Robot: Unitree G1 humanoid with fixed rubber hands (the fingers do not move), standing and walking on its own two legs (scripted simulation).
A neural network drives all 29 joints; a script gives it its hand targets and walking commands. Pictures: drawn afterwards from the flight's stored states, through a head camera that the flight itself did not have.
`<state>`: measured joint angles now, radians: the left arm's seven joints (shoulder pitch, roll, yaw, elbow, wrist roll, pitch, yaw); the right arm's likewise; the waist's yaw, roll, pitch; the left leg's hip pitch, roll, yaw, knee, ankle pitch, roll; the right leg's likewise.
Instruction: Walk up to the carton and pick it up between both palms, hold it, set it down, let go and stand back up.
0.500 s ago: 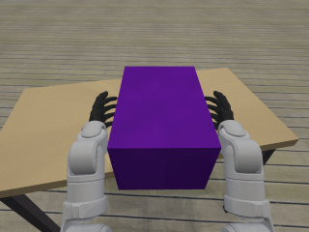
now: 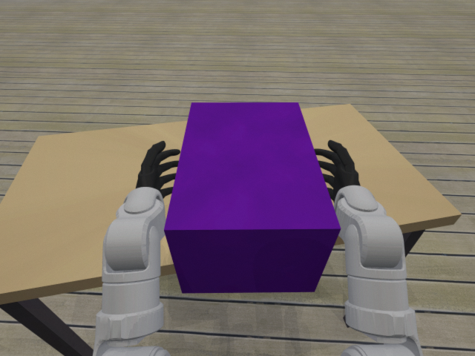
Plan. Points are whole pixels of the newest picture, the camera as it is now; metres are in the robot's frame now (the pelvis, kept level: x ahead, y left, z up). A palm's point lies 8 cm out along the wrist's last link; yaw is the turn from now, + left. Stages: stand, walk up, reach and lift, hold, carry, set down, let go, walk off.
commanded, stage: hold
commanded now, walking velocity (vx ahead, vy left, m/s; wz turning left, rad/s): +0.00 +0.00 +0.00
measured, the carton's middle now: (246, 187) +0.36 +0.00 +0.14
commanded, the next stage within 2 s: set down in 1.74 s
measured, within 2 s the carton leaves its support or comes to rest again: neither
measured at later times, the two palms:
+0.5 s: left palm (152, 193) +0.31 +0.15 +0.17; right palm (346, 192) +0.31 -0.14 +0.17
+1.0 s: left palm (152, 195) +0.31 +0.15 +0.17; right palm (347, 194) +0.31 -0.15 +0.17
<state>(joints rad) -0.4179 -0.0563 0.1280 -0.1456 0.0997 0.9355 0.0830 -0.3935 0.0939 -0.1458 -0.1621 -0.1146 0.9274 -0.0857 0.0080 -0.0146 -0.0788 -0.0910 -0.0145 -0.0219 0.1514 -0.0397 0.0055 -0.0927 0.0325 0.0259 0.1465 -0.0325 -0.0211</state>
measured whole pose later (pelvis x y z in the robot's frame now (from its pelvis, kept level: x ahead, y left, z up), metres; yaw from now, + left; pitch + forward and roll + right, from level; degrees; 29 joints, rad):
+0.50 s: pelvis +0.00 +0.00 +0.00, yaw +0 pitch -1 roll +0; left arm -0.41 -0.06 0.12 -0.17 0.09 0.94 0.09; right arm -0.38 0.09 -0.14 -0.18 -0.11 0.94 -0.09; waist 0.01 -0.01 -0.08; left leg -0.09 -0.01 -0.02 0.16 -0.04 0.01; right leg -0.10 0.03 0.03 0.15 -0.03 -0.02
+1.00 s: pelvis +0.00 +0.00 +0.00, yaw +0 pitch -1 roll +0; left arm -0.39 -0.06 0.11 -0.19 0.09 0.96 0.10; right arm -0.37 0.08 -0.12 -0.19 -0.10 0.95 -0.09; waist 0.01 -0.01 -0.08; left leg -0.10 -0.01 -0.02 0.16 -0.05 0.01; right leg -0.10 0.03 0.03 0.16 -0.04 -0.02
